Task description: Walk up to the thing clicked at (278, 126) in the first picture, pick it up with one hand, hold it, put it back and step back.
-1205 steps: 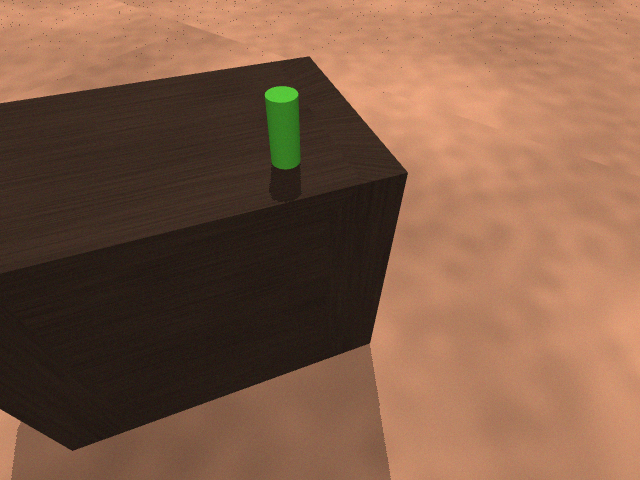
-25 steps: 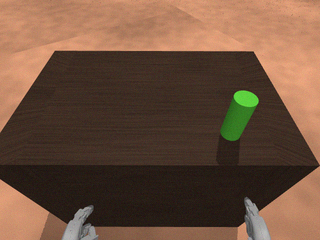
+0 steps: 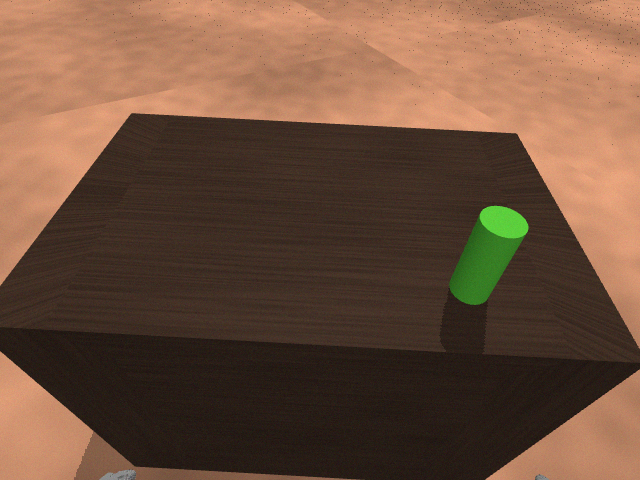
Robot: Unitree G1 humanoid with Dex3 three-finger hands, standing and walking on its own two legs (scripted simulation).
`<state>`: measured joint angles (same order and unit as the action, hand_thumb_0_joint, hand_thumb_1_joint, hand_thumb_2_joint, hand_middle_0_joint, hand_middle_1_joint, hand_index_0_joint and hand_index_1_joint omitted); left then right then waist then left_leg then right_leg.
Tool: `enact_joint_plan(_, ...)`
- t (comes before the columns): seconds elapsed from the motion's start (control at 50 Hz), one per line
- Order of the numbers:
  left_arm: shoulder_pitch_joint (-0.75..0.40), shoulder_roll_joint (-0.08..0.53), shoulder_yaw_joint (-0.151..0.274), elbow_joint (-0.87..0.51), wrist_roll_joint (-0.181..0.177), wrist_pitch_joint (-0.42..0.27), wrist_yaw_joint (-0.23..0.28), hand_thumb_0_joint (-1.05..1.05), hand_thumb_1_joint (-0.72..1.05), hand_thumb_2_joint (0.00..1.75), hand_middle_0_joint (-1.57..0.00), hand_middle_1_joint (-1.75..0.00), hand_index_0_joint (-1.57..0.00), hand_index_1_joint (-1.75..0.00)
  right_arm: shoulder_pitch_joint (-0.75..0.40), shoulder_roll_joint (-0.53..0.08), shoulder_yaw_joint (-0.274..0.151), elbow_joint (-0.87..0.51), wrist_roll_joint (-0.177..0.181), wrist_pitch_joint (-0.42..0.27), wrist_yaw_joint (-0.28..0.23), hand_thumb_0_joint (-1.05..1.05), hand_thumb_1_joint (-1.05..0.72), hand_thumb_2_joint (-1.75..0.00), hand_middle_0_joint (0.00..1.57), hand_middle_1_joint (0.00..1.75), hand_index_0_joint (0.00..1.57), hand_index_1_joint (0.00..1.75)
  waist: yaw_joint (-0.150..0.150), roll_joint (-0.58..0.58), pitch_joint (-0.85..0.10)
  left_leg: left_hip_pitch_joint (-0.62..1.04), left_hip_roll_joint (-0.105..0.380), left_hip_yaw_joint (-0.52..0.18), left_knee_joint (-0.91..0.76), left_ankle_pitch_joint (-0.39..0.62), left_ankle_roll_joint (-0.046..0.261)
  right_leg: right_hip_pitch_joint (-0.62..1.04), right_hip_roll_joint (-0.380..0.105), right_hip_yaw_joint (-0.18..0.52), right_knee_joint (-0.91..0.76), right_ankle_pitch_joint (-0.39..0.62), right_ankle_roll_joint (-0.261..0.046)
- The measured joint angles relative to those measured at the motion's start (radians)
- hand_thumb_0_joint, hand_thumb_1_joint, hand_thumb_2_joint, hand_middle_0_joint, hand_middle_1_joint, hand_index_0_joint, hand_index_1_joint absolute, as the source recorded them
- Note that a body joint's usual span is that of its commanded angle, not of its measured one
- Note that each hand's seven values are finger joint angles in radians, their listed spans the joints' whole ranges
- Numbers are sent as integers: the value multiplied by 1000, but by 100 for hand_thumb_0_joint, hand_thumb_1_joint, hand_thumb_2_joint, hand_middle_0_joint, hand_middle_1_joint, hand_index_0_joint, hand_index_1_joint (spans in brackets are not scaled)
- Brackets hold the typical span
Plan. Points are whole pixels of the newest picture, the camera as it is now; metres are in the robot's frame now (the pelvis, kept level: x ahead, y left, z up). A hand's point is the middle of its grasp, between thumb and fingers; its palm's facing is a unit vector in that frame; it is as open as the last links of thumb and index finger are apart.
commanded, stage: home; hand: right
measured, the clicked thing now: (484, 258) +0.42 -0.22 +0.05
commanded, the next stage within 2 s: stand in 1.60 s
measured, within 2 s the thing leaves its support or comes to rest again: neither
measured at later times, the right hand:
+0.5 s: hand out of the picture +0.03 -0.26 -0.15, palm faces -0.07 +0.93 -0.36, open 17.2 cm
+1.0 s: hand out of the picture +0.07 -0.27 -0.15, palm faces -0.08 +0.93 -0.36, open 17.3 cm
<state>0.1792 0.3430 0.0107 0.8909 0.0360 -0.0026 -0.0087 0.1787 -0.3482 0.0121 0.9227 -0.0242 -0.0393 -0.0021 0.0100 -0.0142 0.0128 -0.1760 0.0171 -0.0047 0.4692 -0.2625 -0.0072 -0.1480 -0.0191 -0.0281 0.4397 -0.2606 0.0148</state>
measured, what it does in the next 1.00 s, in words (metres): stands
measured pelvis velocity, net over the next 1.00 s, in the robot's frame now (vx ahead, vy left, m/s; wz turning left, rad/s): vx -0.01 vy -0.01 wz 0.02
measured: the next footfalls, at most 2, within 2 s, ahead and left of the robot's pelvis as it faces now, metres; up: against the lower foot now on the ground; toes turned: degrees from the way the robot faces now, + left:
none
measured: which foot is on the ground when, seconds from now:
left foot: down 0.00-1.00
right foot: down 0.00-1.00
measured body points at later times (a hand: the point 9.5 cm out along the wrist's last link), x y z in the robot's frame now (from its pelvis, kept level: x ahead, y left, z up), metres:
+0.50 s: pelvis -0.03 -0.01 +0.01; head -0.03 +0.00 +0.46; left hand +0.03 +0.30 -0.13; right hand +0.04 -0.31 -0.12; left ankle -0.01 +0.12 -0.74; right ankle -0.01 -0.13 -0.74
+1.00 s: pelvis -0.01 -0.01 +0.01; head +0.00 -0.01 +0.46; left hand +0.05 +0.29 -0.13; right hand +0.07 -0.31 -0.12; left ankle -0.01 +0.12 -0.74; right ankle -0.01 -0.13 -0.74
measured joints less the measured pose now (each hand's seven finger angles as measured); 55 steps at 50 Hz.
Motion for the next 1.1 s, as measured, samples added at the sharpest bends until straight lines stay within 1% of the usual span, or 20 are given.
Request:
enact_joint_plan(0.06,-1,25,0,53,-1,4,-2,1,91,90,-20,-30,-20,-30,1,-27,-1,55,3,9,1,0,53,-6,6,6,6,5,-4,-1,6,16,-1,-2,-21,14,0,17,-1,-3,-20,13,0)
enact_joint_plan(0.14,-1,42,-6,114,-4,8,-4,1,91,90,-20,-30,-20,-30,0,-45,4,111,7,17,3,0,52,-6,6,6,5,5,-10,0,14,33,-2,-6,-47,33,-1,35,-1,-6,-47,31,-2)
enact_joint_plan(0.22,-2,44,-15,160,-8,7,-5,1,91,90,-20,-30,-20,-30,-2,-45,13,149,8,25,6,0,51,-7,6,6,6,6,-12,1,20,44,0,-9,-68,51,-2,49,1,-10,-72,50,-3)
enact_joint_plan(0.36,-8,27,-24,203,-11,5,-8,1,91,90,-20,-30,-20,-30,-8,-27,25,180,9,29,10,0,50,-7,6,6,6,6,-11,4,23,51,1,-13,-92,76,-5,58,3,-14,-99,75,-6)
enact_joint_plan(0.54,-8,14,-20,226,-10,3,-11,1,90,90,-20,-30,-20,-30,-11,-12,24,187,9,30,12,0,49,-8,6,6,6,6,-9,10,23,37,1,-19,-104,94,-8,42,3,-20,-99,84,-9)
enact_joint_plan(0.74,-8,15,-13,233,-14,1,-8,1,91,90,-20,-30,-20,-30,-15,-19,16,190,10,32,10,0,49,-8,6,6,6,6,-8,20,34,26,7,-27,-101,88,-13,37,10,-27,-105,82,-14)
enact_joint_plan(1.1,-62,7,-11,224,-20,-4,-3,0,91,90,-20,-30,-20,-30,-59,-18,19,184,13,29,3,0,50,-7,6,6,6,6,-7,18,36,53,10,-28,-118,74,-18,65,13,-28,-125,69,-15)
